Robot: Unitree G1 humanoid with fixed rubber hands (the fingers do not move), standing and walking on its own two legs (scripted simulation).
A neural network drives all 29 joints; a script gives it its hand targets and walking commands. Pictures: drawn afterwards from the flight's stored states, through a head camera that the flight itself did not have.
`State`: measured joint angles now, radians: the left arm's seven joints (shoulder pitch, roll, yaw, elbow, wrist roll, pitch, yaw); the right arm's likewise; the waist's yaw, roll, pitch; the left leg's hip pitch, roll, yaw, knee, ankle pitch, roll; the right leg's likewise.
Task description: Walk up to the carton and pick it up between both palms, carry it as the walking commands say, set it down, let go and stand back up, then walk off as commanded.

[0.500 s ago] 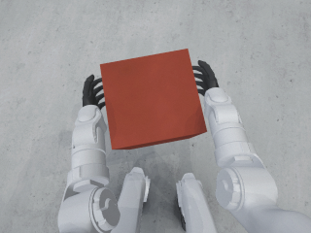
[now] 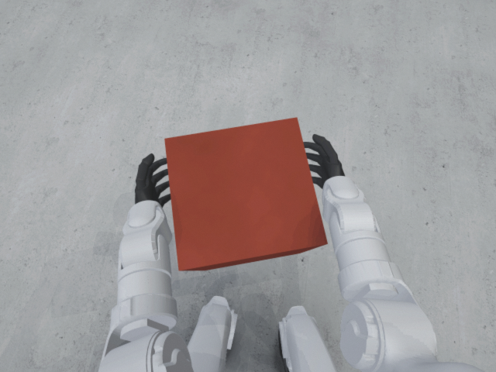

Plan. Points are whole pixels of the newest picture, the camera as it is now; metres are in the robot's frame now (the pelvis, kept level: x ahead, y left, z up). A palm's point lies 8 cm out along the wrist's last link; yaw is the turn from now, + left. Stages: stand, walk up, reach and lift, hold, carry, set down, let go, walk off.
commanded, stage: reach and lift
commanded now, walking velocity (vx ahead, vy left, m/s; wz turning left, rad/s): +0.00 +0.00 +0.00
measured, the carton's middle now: (243, 206) +0.40 +0.05 -0.12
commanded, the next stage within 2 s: none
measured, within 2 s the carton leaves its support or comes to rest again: neither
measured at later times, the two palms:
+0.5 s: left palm (130, 202) +0.35 +0.20 +0.02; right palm (343, 176) +0.41 -0.09 +0.02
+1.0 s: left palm (106, 191) +0.34 +0.20 +0.09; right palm (363, 169) +0.39 -0.10 +0.09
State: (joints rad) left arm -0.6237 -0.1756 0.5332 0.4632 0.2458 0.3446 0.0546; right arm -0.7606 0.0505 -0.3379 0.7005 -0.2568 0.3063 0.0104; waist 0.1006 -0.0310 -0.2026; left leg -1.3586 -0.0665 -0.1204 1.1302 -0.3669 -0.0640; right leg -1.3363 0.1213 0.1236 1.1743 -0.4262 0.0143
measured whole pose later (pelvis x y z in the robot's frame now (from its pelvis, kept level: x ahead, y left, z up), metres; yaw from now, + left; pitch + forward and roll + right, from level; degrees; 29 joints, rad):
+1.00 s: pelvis +0.03 +0.01 +0.10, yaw +0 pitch +14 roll +0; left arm -0.40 -0.20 0.40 0.41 0.31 0.44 0.03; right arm -0.47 0.13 -0.32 0.54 -0.33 0.40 0.04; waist 0.11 -0.01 -0.08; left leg -0.59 -0.04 -0.13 0.52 -0.17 -0.04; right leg -0.56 0.07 0.14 0.56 -0.23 0.00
